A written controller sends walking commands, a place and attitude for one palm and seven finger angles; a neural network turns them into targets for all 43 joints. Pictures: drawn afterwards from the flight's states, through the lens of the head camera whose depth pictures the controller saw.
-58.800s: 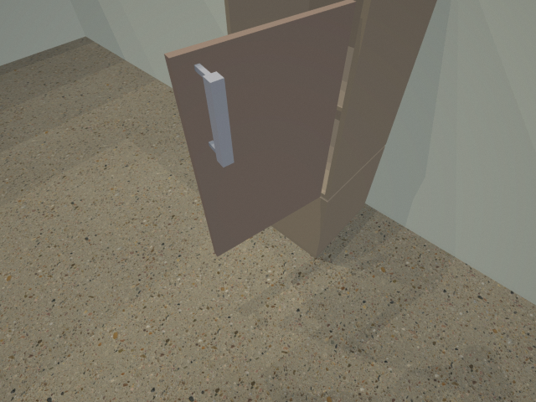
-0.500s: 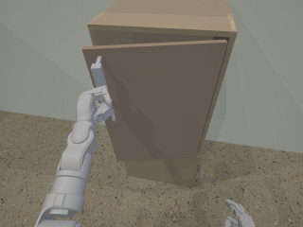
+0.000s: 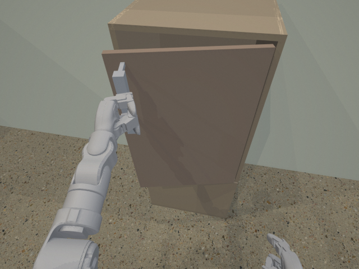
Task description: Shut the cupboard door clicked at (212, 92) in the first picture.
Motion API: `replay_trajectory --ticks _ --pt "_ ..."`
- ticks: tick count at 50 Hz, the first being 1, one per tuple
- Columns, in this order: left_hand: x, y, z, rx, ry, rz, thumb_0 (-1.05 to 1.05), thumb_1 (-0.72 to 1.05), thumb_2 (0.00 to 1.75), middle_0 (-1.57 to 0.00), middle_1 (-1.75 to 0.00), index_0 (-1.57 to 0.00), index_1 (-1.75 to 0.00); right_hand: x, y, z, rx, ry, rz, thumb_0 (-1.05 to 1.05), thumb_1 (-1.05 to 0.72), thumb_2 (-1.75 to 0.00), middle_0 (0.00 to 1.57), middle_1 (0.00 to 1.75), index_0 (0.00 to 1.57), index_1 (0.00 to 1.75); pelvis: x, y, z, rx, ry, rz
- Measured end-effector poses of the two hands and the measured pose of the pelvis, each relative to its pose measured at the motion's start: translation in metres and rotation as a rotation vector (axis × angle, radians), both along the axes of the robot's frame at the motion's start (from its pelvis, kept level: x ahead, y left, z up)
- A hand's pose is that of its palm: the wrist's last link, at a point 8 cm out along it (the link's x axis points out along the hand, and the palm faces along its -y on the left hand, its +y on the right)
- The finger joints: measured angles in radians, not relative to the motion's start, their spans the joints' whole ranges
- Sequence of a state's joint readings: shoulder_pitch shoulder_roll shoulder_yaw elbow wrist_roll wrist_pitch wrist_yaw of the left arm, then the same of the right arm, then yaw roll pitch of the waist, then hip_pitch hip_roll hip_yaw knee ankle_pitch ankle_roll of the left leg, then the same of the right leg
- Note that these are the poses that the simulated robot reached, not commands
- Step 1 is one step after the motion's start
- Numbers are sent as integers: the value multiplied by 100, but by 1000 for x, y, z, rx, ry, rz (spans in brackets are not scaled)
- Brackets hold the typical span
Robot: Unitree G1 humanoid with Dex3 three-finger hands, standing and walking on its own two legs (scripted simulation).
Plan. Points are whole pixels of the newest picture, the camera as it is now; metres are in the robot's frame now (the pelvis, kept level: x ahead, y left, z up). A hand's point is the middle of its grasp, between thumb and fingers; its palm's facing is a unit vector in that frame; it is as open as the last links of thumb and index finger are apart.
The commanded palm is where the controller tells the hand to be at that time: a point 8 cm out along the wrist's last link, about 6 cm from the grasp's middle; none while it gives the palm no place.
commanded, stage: push the door shut along its arc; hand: left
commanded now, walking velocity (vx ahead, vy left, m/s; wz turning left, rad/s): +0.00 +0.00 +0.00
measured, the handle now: (127, 99) +0.47 +0.16 +0.14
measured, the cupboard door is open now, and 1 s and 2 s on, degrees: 15 0 0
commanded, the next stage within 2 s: pull the fist back off the door in 1.02 s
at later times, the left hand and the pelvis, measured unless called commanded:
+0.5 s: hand (140, 104) +0.45 +0.12 +0.15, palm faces -0.08 -1.00 -0.03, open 3.1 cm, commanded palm +0.45 +0.16 +0.15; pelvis -0.01 +0.01 -0.01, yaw +1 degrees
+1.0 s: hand (153, 95) +0.49 +0.10 +0.15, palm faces -0.20 -0.98 -0.03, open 3.1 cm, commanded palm +0.52 +0.14 +0.15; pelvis -0.02 +0.01 -0.02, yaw +1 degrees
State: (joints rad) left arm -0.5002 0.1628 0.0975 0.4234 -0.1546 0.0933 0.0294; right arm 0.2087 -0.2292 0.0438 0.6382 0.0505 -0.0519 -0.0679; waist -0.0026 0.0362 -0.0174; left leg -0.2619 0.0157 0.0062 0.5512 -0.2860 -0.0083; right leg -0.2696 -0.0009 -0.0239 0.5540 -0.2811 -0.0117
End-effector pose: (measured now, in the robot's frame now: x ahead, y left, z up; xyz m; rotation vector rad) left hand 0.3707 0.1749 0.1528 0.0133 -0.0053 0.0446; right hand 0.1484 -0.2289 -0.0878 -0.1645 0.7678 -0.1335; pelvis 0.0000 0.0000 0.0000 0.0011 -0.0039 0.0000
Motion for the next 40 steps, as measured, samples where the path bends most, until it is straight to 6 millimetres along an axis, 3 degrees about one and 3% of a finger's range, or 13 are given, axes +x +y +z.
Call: replay_trajectory --ticks 10,23,40 --pt "23 4 0 0 5 -54 1 89 94 -130 -150 -130 -150 -29 -7 -11 -20 83 -30 1 -90 -90 20 30 20 30 -4 4 -1 -2 26 6" --pt "57 6 -1 14 12 -111 2 89 91 -132 -150 -132 -150 -81 -16 -27 -41 198 -68 1 -90 -90 20 30 20 30 -12 8 -7 -5 79 15" --pt "111 -21 -5 20 30 -223 2 90 90 -130 -150 -130 -150 -153 -28 -37 -75 370 -143 1 -90 -90 20 30 20 30 -13 10 -16 -8 185 7"
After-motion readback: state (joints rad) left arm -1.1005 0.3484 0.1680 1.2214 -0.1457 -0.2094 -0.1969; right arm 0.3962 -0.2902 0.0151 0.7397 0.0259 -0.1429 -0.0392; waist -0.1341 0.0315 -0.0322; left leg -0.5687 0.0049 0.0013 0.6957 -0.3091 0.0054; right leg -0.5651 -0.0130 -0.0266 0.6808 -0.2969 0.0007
